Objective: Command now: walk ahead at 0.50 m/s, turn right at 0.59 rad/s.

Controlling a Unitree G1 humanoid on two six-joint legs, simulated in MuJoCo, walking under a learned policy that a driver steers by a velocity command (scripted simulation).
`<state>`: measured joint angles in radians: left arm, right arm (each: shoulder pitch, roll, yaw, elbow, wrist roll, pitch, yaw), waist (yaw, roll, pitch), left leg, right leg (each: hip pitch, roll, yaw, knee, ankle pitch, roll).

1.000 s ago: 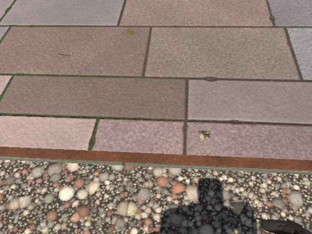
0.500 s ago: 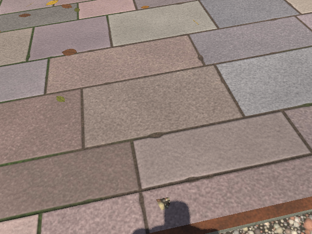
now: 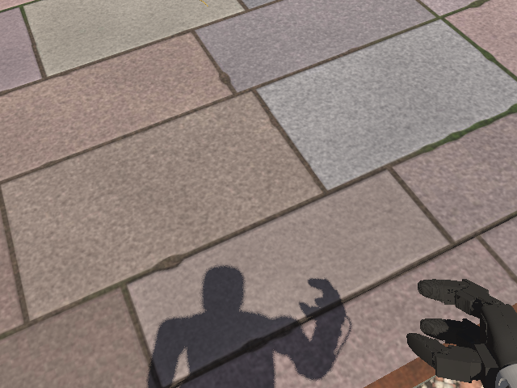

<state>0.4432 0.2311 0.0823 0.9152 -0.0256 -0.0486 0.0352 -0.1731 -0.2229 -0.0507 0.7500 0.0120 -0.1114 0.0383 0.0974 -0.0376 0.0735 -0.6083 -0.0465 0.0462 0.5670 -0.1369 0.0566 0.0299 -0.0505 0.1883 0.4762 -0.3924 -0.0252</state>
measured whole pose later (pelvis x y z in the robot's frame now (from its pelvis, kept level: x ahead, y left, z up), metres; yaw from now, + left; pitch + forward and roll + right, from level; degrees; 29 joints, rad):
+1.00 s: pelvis +0.22 -0.02 +0.01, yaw -13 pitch +0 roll +1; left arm 0.24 0.20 0.04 1.02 0.02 0.02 0.02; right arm 0.04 -0.18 -0.03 1.04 0.00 0.02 -0.04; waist -0.02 -0.02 0.03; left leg -0.38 0.05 0.04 0.80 -0.41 -0.04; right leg -0.14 -0.02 -0.04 0.44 -0.30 -0.01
